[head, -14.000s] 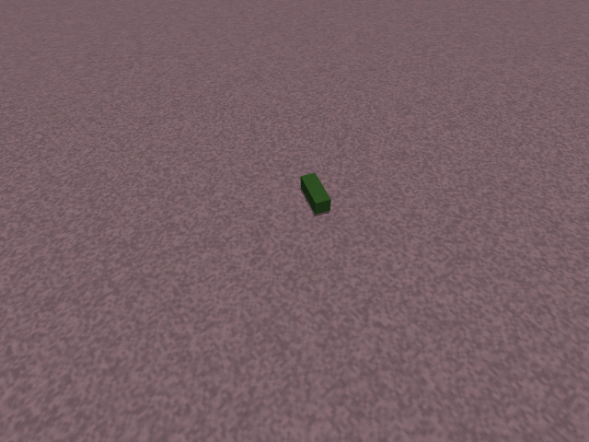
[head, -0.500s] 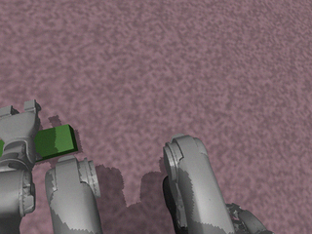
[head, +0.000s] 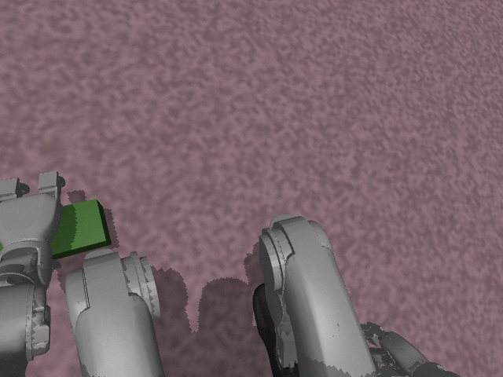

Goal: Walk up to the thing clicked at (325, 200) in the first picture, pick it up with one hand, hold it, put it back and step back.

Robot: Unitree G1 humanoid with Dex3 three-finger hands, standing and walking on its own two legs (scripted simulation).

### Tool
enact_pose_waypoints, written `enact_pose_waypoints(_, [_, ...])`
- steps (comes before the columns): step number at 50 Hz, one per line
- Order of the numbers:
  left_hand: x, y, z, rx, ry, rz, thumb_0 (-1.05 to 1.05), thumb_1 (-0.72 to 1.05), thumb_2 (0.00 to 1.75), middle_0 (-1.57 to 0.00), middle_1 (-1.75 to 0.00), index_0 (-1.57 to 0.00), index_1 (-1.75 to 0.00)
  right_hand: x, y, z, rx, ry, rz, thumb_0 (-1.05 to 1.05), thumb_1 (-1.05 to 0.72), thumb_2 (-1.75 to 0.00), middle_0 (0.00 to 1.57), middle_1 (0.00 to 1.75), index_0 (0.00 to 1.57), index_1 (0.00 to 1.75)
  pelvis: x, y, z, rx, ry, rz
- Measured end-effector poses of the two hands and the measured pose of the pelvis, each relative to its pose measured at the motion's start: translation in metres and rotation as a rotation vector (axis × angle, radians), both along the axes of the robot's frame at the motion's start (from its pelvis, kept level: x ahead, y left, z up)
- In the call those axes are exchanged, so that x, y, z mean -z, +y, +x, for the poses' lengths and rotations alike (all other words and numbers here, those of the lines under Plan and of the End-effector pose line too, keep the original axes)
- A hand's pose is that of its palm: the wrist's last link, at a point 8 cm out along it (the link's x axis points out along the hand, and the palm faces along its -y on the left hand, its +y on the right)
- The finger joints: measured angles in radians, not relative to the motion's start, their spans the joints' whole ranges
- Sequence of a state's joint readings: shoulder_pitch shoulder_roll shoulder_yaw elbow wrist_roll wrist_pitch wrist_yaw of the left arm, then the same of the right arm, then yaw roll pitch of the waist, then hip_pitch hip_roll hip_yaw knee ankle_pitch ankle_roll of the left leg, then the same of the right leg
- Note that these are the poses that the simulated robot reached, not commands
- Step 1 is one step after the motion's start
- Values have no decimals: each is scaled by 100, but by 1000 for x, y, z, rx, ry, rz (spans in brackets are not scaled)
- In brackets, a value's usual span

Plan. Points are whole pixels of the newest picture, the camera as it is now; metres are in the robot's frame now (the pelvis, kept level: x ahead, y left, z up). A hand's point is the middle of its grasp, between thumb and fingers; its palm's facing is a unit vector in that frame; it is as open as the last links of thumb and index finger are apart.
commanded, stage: rest palm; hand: left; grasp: from above
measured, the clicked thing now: (41, 238) +0.37 +0.29 -0.26
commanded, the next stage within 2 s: close in 0.92 s
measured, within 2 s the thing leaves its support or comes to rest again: neither
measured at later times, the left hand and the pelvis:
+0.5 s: hand (37, 246) +0.35 +0.29 -0.23, palm faces -0.42 -0.14 -0.90, open 14.1 cm; pelvis +0.00 +0.01 +0.00, yaw -2 degrees
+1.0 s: hand (29, 245) +0.36 +0.30 -0.24, palm faces -0.46 -0.16 -0.87, open 14.1 cm; pelvis -0.01 +0.01 -0.01, yaw -3 degrees
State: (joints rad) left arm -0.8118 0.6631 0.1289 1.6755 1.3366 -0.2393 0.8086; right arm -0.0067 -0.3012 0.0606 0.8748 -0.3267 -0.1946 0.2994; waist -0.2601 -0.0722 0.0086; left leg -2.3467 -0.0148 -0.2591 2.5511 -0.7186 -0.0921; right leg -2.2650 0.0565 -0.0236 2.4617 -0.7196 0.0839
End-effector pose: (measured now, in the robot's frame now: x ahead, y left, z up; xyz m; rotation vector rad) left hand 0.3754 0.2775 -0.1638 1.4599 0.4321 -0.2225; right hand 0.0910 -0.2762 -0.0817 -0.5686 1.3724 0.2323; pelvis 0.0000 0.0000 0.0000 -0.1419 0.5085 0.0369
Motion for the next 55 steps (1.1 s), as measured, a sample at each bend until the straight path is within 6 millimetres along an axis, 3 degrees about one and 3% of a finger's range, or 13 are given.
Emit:
enact_pose_waypoints(7, [3, 10, 5, -102, 19, -11, 0, -54, 98, -8, -97, -7, -97, -1, 5, 6, -11, -33, 21, 0, -90, -90, 20, 29, 20, 30, 2, 4, -1, 8, -12, -15])
enact_pose_waypoints(16, [10, 32, -12, -90, 94, -33, 0, -52, 96, -7, -100, -7, -99, 7, 20, -17, 0, 38, 54, 0, -91, -90, 20, 29, 20, 30, 5, 8, -3, 8, -38, -28])
enact_pose_waypoints(24, [11, 18, -18, 28, 26, -58, 0, -51, 96, -8, -101, -8, -100, 2, 27, -28, -6, 67, 55, 0, -90, -90, 20, 29, 20, 30, 5, 11, -3, 16, -51, -44])
enact_pose_waypoints(31, [10, 11, -11, 26, -25, -8, 0, -50, 96, -8, -100, -8, -99, -11, 21, -13, -1, -11, 42, 0, -90, -90, 20, 29, 20, 30, 3, 14, -4, 22, -50, -52])
enact_pose_waypoints(36, [11, 18, -2, -69, -16, -1, 0, -50, 95, -7, -100, -8, -99, -18, 14, -6, -20, -45, 34, 0, -90, -90, 20, 29, 20, 30, 3, 15, -5, 23, -49, -57])
enact_pose_waypoints(45, [19, 32, -8, -92, 86, -29, -1, -51, 93, -7, -102, -8, -101, -8, 19, -19, -27, 8, 60, 0, -91, -90, 20, 29, 20, 30, 6, 15, -6, 24, -63, -57])
enact_pose_waypoints(55, [19, 20, -13, 19, 37, -39, 0, -48, 93, -7, -103, -9, -101, -4, 29, -31, -25, 58, 86, 0, -90, -90, 20, 29, 20, 30, 4, 14, -5, 29, -71, -61])
